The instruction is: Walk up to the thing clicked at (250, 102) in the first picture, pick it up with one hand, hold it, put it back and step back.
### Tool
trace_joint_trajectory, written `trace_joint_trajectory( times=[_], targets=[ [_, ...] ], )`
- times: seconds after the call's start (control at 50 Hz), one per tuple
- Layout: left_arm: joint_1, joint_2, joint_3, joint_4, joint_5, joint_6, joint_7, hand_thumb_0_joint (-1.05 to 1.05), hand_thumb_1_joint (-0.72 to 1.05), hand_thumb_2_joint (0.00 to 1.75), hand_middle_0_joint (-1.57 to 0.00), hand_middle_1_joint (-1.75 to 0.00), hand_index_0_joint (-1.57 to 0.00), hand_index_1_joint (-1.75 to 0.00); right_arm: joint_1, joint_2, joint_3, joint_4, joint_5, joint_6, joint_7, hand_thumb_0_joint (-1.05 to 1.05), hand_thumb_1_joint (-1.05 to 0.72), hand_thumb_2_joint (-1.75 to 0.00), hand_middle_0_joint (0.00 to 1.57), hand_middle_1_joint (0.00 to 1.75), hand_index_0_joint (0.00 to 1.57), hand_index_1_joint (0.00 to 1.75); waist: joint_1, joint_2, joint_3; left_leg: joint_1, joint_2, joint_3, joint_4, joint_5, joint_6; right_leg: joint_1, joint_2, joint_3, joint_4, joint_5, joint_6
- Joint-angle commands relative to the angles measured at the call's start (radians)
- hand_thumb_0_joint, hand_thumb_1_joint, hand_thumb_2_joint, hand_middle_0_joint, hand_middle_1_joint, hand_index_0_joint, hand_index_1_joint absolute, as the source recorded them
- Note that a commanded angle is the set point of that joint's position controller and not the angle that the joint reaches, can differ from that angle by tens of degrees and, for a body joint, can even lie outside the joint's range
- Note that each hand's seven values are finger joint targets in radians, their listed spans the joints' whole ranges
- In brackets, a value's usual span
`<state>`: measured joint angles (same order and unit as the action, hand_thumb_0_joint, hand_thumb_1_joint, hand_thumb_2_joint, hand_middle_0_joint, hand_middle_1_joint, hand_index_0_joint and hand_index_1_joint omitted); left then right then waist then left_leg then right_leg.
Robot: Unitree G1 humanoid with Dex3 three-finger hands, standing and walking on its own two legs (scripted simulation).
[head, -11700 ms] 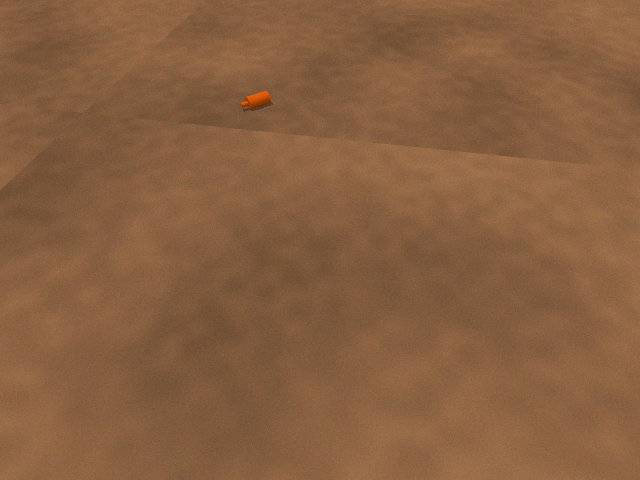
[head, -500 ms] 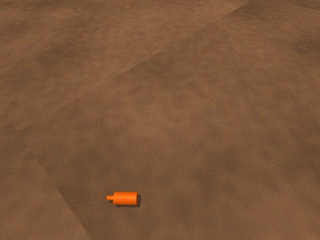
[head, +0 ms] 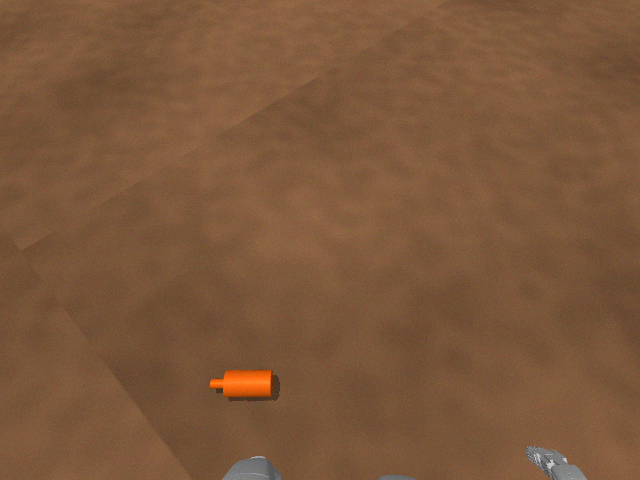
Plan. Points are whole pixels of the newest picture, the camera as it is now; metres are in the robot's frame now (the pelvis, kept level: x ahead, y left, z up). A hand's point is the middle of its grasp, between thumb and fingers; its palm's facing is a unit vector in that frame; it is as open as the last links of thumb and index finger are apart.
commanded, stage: walk up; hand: left
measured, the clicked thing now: (241, 383) +0.43 +0.25 -0.72
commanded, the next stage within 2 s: stand in 1.24 s
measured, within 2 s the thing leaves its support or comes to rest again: neither
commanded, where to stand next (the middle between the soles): +0.04 -0.02 m, yaw +1 degrees
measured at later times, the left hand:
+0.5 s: hand out of the picture +0.10 +0.25 -0.13, palm faces +0.01 -0.95 -0.32, open 7.4 cm
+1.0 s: hand out of the picture +0.04 +0.25 -0.13, palm faces +0.04 -0.94 -0.33, open 7.4 cm
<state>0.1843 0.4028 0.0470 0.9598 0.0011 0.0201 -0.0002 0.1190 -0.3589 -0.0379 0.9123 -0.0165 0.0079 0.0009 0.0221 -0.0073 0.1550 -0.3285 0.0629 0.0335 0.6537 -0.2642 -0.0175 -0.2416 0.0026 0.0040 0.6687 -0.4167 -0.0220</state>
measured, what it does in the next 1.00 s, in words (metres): steps on the spot: left foot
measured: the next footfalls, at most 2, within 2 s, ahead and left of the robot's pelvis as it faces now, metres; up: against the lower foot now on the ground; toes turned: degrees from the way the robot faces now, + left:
left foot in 0.22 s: +0.03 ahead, +0.13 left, +0.00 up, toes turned -1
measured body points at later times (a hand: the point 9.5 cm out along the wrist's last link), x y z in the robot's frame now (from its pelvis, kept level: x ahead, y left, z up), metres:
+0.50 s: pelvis -0.01 +0.00 +0.02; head +0.00 +0.01 +0.47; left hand +0.10 +0.30 -0.11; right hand +0.09 -0.30 -0.10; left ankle -0.01 +0.13 -0.72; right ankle +0.00 -0.12 -0.72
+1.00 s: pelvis -0.01 -0.01 +0.03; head +0.00 +0.00 +0.48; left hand +0.04 +0.30 -0.11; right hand +0.07 -0.30 -0.10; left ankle -0.01 +0.13 -0.72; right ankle +0.00 -0.12 -0.72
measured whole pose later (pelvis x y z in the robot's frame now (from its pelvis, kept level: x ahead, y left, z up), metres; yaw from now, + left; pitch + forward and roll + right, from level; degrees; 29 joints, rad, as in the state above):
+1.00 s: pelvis -0.01 -0.01 +0.03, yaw +1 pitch -3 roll +0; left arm 0.11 0.35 0.03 1.15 0.00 0.01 -0.01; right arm 0.11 -0.35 0.00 1.12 0.00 -0.01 0.00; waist 0.01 0.00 0.07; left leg -0.11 0.01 -0.04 0.34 -0.18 -0.02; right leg -0.12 0.00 -0.01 0.32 -0.16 0.00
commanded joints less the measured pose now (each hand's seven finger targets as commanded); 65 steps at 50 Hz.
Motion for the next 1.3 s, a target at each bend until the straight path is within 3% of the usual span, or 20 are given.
trace_joint_trajectory(
  times=[0.0, 0.02, 0.04, 0.06, 0.08, 0.12, 0.16, 0.18, 0.2, 0.22, 0.24, 0.26, 0.28, 0.3, 0.32, 0.54, 0.7, 0.82, 1.16, 1.28],
  targets=[
    [0.029, 0.276, 0.074, -0.057, 0.03, -0.03, 0.006, 0.0, 0.9, 0.9, -0.2, -0.3, -0.2, -0.3, -0.05, -0.175, -0.051, -0.089, 0.028, -0.003, -0.016, 0.0, -0.9, -0.9, 0.2, 0.3, 0.2, 0.3, 0.007, -0.128, -0.129, -0.073, -0.057, -0.039, 0.088, -0.104, 0.042, -0.001, -0.265, 0.378, -0.359, 0.183, -0.136],
    [-0.042, 0.316, 0.076, -0.081, 0.034, -0.03, 0.001, 0.0, 0.9, 0.9, -0.2, -0.3, -0.2, -0.3, -0.041, -0.209, -0.065, -0.07, 0.023, 0.007, -0.025, 0.0, -0.9, -0.9, 0.2, 0.3, 0.2, 0.3, 0.007, -0.182, -0.107, 0.022, -0.081, -0.075, 0.27, -0.337, 0.035, -0.167, -0.373, 0.466, -0.382, 0.188, -0.247],
    [-0.072, 0.272, 0.068, -0.098, 0.038, -0.034, 0.001, 0.0, 0.9, 0.9, -0.2, -0.3, -0.2, -0.3, -0.015, -0.215, -0.069, -0.056, 0.023, 0.008, -0.024, 0.0, -0.9, -0.9, 0.2, 0.3, 0.2, 0.3, -0.016, -0.136, -0.09, 0.026, -0.076, -0.123, 0.328, -0.341, 0.04, -0.157, -0.358, 0.423, -0.353, 0.264, -0.264],
    [-0.084, 0.237, 0.06, -0.104, 0.031, -0.035, 0.004, 0.0, 0.9, 0.9, -0.2, -0.3, -0.2, -0.3, -0.002, -0.207, -0.064, -0.052, 0.029, 0.003, -0.022, 0.0, -0.9, -0.9, 0.2, 0.3, 0.2, 0.3, -0.02, -0.105, -0.082, -0.006, -0.093, -0.14, 0.333, -0.318, 0.048, -0.11, -0.305, 0.32, -0.299, 0.416, -0.242],
    [-0.092, 0.221, 0.053, -0.103, 0.037, -0.038, 0.009, 0.0, 0.9, 0.9, -0.2, -0.3, -0.2, -0.3, 0.014, -0.187, -0.058, -0.045, 0.031, -0.005, -0.023, 0.0, -0.9, -0.9, 0.2, 0.3, 0.2, 0.3, -0.027, -0.133, -0.103, -0.013, -0.081, -0.128, 0.298, -0.285, 0.048, -0.068, -0.27, 0.256, -0.267, 0.501, -0.217],
    [-0.079, 0.208, 0.047, -0.097, 0.037, -0.039, 0.01, 0.0, 0.9, 0.9, -0.2, -0.3, -0.2, -0.3, 0.053, -0.18, -0.045, -0.03, 0.032, -0.024, -0.021, 0.0, -0.9, -0.9, 0.2, 0.3, 0.2, 0.3, -0.028, -0.176, -0.172, 0.022, -0.054, -0.083, 0.093, -0.228, 0.033, 0.049, -0.23, 0.193, -0.2, 0.585, -0.168],
    [-0.082, 0.191, 0.039, -0.102, 0.018, -0.03, 0.008, 0.0, 0.9, 0.9, -0.2, -0.3, -0.2, -0.3, 0.089, -0.173, -0.042, 0.005, 0.012, -0.04, -0.022, 0.0, -0.9, -0.9, 0.2, 0.3, 0.2, 0.3, -0.042, -0.135, -0.208, 0.119, -0.063, -0.048, -0.228, -0.019, 0.029, 0.104, -0.2, 0.145, -0.094, 0.621, -0.118],
    [-0.074, 0.175, 0.034, -0.101, 0.006, -0.026, 0.008, 0.0, 0.9, 0.9, -0.2, -0.3, -0.2, -0.3, 0.09, -0.185, -0.047, 0.011, 0.001, -0.049, -0.025, 0.0, -0.9, -0.9, 0.2, 0.3, 0.2, 0.3, -0.036, -0.093, -0.244, 0.223, -0.019, -0.115, -0.317, 0.158, 0.051, 0.084, -0.177, 0.123, -0.035, 0.618, -0.078],
    [-0.048, 0.132, 0.018, -0.105, -0.005, -0.023, 0.007, 0.0, 0.9, 0.9, -0.2, -0.3, -0.2, -0.3, 0.073, -0.226, -0.054, 0.0, -0.014, -0.059, -0.029, 0.0, -0.9, -0.9, 0.2, 0.3, 0.2, 0.3, -0.012, 0.013, -0.272, 0.333, 0.108, -0.288, -0.311, 0.397, 0.094, -0.028, -0.11, 0.094, 0.017, 0.477, -0.027],
    [-0.023, 0.127, 0.018, -0.08, -0.011, -0.015, 0.006, 0.0, 0.9, 0.9, -0.2, -0.3, -0.2, -0.3, -0.007, -0.285, -0.056, -0.018, -0.004, -0.061, -0.024, 0.0, -0.9, -0.9, 0.2, 0.3, 0.2, 0.3, 0.027, 0.086, -0.235, 0.257, 0.221, -0.394, -0.262, 0.389, 0.191, -0.048, -0.049, 0.047, -0.04, 0.156, 0.004],
    [-0.034, 0.157, 0.024, -0.051, 0.0, -0.016, 0.01, 0.0, 0.9, 0.9, -0.2, -0.3, -0.2, -0.3, -0.044, -0.288, -0.057, -0.018, 0.007, -0.06, -0.02, 0.0, -0.9, -0.9, 0.2, 0.3, 0.2, 0.3, 0.02, 0.099, -0.22, 0.151, 0.22, -0.352, -0.235, 0.368, 0.208, 0.071, -0.067, 0.049, -0.095, 0.063, 0.0],
    [-0.051, 0.163, 0.024, -0.041, 0.006, -0.026, 0.008, 0.0, 0.9, 0.9, -0.2, -0.3, -0.2, -0.3, -0.063, -0.257, -0.046, -0.008, 0.01, -0.058, -0.016, 0.0, -0.9, -0.9, 0.2, 0.3, 0.2, 0.3, 0.022, 0.072, -0.213, 0.145, 0.154, -0.264, -0.217, 0.364, 0.151, 0.108, -0.072, 0.062, -0.181, 0.169, -0.01],
    [-0.078, 0.174, 0.026, -0.04, 0.006, -0.034, 0.004, 0.0, 0.9, 0.9, -0.2, -0.3, -0.2, -0.3, -0.048, -0.235, -0.031, -0.003, 0.014, -0.057, -0.016, 0.0, -0.9, -0.9, 0.2, 0.3, 0.2, 0.3, 0.006, 0.063, -0.218, 0.145, 0.087, -0.191, -0.201, 0.364, 0.1, 0.147, -0.094, 0.086, -0.208, 0.313, -0.019],
    [-0.09, 0.184, 0.028, -0.029, 0.002, -0.039, 0.003, 0.0, 0.9, 0.9, -0.2, -0.3, -0.2, -0.3, -0.034, -0.221, -0.026, 0.006, 0.017, -0.055, -0.019, 0.0, -0.9, -0.9, 0.2, 0.3, 0.2, 0.3, -0.004, 0.078, -0.222, 0.139, 0.046, -0.155, -0.205, 0.328, 0.064, 0.167, -0.114, 0.093, -0.21, 0.414, -0.036],
    [-0.093, 0.186, 0.026, -0.023, -0.001, -0.04, 0.002, 0.0, 0.9, 0.9, -0.2, -0.3, -0.2, -0.3, -0.032, -0.214, -0.023, 0.021, 0.02, -0.052, -0.019, 0.0, -0.9, -0.9, 0.2, 0.3, 0.2, 0.3, -0.007, 0.082, -0.213, 0.135, 0.027, -0.141, -0.222, 0.259, 0.05, 0.164, -0.123, 0.1, -0.222, 0.429, -0.042],
    [-0.168, 0.155, 0.016, 0.07, 0.002, -0.039, -0.007, 0.0, 0.9, 0.9, -0.2, -0.3, -0.2, -0.3, -0.055, -0.206, -0.005, 0.101, 0.012, -0.051, -0.012, 0.0, -0.9, -0.9, 0.2, 0.3, 0.2, 0.3, -0.016, 0.01, -0.14, 0.147, 0.045, -0.162, -0.363, 0.092, 0.048, 0.144, -0.115, 0.104, -0.377, 0.254, -0.02],
    [-0.169, 0.153, 0.019, 0.101, 0.005, -0.045, -0.01, 0.0, 0.9, 0.9, -0.2, -0.3, -0.2, -0.3, -0.065, -0.202, -0.001, 0.124, 0.008, -0.055, -0.009, 0.0, -0.9, -0.9, 0.2, 0.3, 0.2, 0.3, -0.014, -0.003, -0.177, 0.19, 0.045, -0.149, -0.371, 0.126, 0.042, 0.151, -0.124, 0.102, -0.406, 0.286, -0.009],
    [-0.157, 0.153, 0.021, 0.11, 0.007, -0.045, -0.008, 0.0, 0.9, 0.9, -0.2, -0.3, -0.2, -0.3, -0.067, -0.199, -0.002, 0.128, 0.008, -0.05, -0.008, 0.0, -0.9, -0.9, 0.2, 0.3, 0.2, 0.3, -0.015, 0.0, -0.164, 0.189, 0.044, -0.145, -0.368, 0.111, 0.042, 0.129, -0.124, 0.101, -0.426, 0.254, -0.005],
    [-0.133, 0.145, 0.02, 0.124, 0.003, -0.038, -0.003, 0.0, 0.9, 0.9, -0.2, -0.3, -0.2, -0.3, -0.049, -0.202, -0.006, 0.149, 0.01, -0.051, -0.016, 0.0, -0.9, -0.9, 0.2, 0.3, 0.2, 0.3, -0.015, 0.02, -0.179, 0.186, 0.054, -0.152, -0.378, 0.209, 0.042, 0.165, -0.118, 0.079, -0.39, 0.344, -0.002],
    [-0.128, 0.155, 0.007, 0.131, 0.009, -0.05, 0.0, 0.0, 0.9, 0.9, -0.2, -0.3, -0.2, -0.3, -0.043, -0.197, 0.004, 0.156, 0.006, -0.045, -0.012, 0.0, -0.9, -0.9, 0.2, 0.3, 0.2, 0.3, -0.018, 0.019, -0.157, 0.18, 0.053, -0.157, -0.391, 0.155, 0.034, 0.149, -0.133, 0.092, -0.406, 0.3, 0.0]
  ],
)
